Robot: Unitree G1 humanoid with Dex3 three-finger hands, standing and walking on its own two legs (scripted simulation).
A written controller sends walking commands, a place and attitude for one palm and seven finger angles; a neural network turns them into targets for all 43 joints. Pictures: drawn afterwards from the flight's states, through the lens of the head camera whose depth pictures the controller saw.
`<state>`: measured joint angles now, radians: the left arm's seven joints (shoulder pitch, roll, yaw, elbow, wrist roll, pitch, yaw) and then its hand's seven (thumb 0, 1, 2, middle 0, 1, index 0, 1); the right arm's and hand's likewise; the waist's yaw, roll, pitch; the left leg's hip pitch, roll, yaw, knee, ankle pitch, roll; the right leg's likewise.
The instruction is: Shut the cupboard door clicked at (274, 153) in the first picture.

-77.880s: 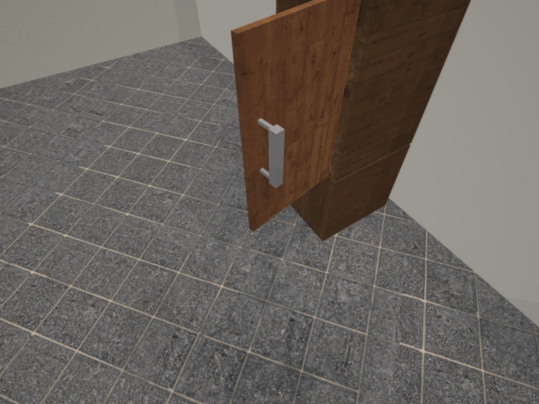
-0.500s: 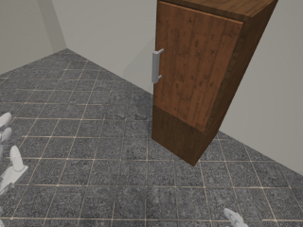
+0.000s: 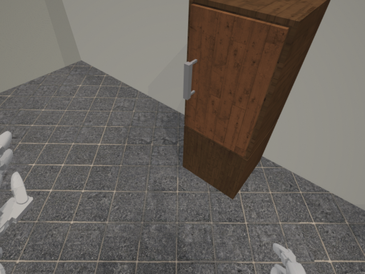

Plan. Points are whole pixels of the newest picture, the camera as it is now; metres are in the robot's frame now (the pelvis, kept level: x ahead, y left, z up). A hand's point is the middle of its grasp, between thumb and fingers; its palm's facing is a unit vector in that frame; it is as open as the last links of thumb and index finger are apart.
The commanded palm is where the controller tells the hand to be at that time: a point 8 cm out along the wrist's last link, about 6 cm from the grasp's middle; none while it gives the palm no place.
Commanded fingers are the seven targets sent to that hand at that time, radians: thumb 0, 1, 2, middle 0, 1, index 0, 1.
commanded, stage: stop stepping back and stand still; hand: left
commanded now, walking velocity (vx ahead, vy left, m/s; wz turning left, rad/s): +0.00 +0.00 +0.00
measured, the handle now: (190, 79) +0.89 +0.02 -0.03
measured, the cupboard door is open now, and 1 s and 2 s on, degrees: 0 0 0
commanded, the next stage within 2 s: let the arm hang, fingers relaxed in 0.20 s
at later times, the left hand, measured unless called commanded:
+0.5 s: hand out of the picture +0.15 +0.22 -0.10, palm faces -0.04 -0.94 -0.35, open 7.4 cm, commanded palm none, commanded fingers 0.00 0.90 0.90 -0.20 -0.30 -0.20 -0.30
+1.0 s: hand out of the picture -0.04 +0.21 -0.17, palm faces +0.00 -0.96 -0.28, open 7.4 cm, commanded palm none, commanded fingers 0.00 0.90 0.90 -0.20 -0.30 -0.20 -0.30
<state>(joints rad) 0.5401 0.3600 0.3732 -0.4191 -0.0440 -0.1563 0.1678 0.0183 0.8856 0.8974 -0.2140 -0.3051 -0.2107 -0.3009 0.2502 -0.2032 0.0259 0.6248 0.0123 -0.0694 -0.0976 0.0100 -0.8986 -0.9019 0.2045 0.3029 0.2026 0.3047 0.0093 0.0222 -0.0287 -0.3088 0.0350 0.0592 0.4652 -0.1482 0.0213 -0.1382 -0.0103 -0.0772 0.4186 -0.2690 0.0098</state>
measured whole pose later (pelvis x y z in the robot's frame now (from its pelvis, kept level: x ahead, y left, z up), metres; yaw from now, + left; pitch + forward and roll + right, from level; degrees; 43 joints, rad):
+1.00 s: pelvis -0.01 +0.00 +0.00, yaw +0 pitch -2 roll -1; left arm 0.35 0.23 0.01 1.12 0.02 0.03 0.01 0.01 0.91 0.90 -0.20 -0.30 -0.20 -0.30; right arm 0.25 -0.22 0.00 1.08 -0.01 0.03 -0.02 0.00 -0.90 -0.90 0.20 0.30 0.20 0.30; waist 0.00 0.04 0.03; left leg -0.28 0.02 0.07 0.44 -0.13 0.03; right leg -0.13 -0.02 -0.06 0.44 -0.27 0.01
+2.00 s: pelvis +0.02 +0.00 +0.01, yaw -1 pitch -2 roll +0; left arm 0.23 0.24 0.01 1.14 0.02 0.01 0.01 0.01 0.90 0.90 -0.20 -0.30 -0.20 -0.30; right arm 0.17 -0.25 0.00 1.12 -0.01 0.01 -0.02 0.00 -0.90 -0.90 0.20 0.30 0.20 0.30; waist 0.00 0.00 0.04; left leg -0.20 0.01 0.08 0.37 -0.14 0.02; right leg -0.05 -0.03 -0.06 0.34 -0.26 0.01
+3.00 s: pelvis +0.04 -0.02 +0.01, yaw -1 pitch -1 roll +0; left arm 0.18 0.26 0.01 1.14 0.01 0.00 0.01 0.01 0.90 0.90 -0.20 -0.30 -0.20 -0.30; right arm 0.14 -0.28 0.00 1.12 -0.01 0.01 -0.02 0.00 -0.90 -0.90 0.20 0.30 0.20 0.30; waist -0.01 0.00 0.05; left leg -0.16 0.03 0.08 0.34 -0.15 0.00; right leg 0.00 -0.01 -0.06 0.30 -0.27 -0.01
